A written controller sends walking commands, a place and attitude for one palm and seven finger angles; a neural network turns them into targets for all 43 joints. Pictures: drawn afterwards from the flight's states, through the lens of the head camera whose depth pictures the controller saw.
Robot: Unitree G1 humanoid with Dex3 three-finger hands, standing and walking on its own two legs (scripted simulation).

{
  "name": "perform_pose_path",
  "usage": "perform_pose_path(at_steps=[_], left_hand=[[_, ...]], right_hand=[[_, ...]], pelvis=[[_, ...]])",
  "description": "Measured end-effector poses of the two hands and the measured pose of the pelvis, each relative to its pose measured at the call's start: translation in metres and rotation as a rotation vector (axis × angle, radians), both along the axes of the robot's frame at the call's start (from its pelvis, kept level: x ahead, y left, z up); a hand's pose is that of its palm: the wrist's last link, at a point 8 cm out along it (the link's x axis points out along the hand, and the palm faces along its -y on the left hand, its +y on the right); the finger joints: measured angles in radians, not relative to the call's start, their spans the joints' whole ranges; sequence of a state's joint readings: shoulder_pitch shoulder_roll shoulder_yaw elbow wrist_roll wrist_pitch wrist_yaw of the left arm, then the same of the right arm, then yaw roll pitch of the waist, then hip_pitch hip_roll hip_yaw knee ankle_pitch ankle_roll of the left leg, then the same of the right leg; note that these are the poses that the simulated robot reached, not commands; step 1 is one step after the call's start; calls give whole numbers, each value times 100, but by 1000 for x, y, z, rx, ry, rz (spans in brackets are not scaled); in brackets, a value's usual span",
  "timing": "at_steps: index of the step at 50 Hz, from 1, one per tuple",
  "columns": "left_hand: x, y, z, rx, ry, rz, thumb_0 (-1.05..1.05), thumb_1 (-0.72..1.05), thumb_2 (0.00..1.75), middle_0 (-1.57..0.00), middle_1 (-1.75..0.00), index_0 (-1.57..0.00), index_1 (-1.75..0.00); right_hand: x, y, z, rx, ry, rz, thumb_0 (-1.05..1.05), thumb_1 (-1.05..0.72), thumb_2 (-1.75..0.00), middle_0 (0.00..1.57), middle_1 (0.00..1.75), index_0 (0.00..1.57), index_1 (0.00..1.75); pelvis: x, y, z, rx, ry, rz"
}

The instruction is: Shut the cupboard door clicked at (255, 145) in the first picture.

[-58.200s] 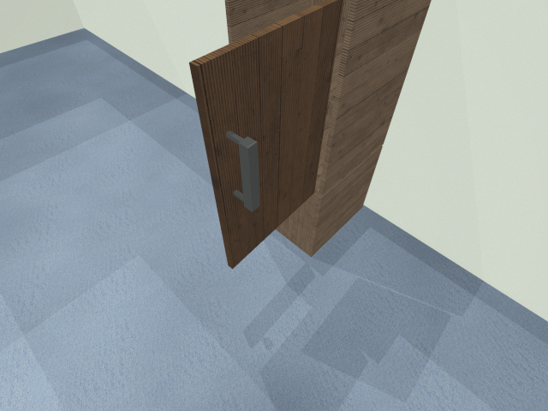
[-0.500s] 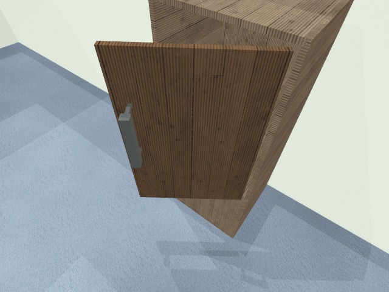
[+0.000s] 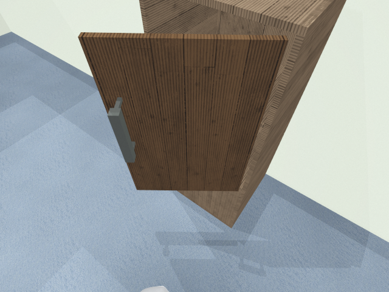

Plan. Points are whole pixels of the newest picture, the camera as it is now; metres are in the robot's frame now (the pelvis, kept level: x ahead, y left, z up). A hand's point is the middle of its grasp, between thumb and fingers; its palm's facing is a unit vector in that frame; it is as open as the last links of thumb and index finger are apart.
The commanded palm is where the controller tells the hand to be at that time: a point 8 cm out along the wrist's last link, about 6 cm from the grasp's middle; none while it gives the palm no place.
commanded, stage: come to a stop and stand still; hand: left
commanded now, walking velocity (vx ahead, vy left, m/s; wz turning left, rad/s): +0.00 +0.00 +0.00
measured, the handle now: (125, 131) +0.46 +0.21 +0.03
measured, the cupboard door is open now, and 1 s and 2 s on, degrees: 36 36 36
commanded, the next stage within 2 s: look again from close up in 0.40 s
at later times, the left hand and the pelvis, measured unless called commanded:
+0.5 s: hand out of the picture -0.03 +0.15 -0.17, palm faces +0.05 -0.99 -0.14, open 7.3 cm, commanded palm none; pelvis -0.01 -0.01 +0.01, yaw +1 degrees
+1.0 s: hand out of the picture +0.03 +0.22 -0.16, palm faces +0.04 -0.97 -0.25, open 7.4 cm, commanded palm none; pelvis -0.02 +0.02 +0.01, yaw +1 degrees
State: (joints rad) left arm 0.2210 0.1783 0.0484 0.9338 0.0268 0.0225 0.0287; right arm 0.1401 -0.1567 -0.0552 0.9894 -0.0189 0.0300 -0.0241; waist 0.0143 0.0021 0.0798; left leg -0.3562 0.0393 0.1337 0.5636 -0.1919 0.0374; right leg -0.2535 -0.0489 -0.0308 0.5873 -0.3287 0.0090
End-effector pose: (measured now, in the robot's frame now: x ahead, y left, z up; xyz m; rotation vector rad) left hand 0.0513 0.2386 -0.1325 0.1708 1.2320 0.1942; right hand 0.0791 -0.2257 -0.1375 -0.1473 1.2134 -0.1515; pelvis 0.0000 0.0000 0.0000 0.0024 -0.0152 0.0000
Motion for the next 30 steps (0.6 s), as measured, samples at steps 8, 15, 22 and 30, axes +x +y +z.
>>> perform_pose_path(at_steps=[8,15,22,30], left_hand=[[-26,-24,-6,-38,61,-21,1,92,89,-20,-30,-20,-30],[-45,-29,-7,-71,90,1,1,93,89,-20,-30,-20,-30],[-74,-34,-8,-92,160,25,1,92,89,-20,-30,-20,-30],[-92,-28,-10,-80,184,13,1,91,89,-20,-30,-20,-30]], right_hand=[[-50,-16,0,-4,74,-51,0,-92,-89,20,29,20,30],[-101,-9,7,2,209,-48,1,-91,-89,20,29,19,30],[-125,4,8,25,267,-60,1,-91,-89,20,29,19,30],[-108,7,1,21,185,-38,1,-91,-89,20,29,20,30]], pelvis=[[-8,-10,2,-19,-18,-1],[-13,-13,10,-16,-21,8],[-15,-10,12,-16,-10,11],[-15,-3,5,-26,-2,30]])
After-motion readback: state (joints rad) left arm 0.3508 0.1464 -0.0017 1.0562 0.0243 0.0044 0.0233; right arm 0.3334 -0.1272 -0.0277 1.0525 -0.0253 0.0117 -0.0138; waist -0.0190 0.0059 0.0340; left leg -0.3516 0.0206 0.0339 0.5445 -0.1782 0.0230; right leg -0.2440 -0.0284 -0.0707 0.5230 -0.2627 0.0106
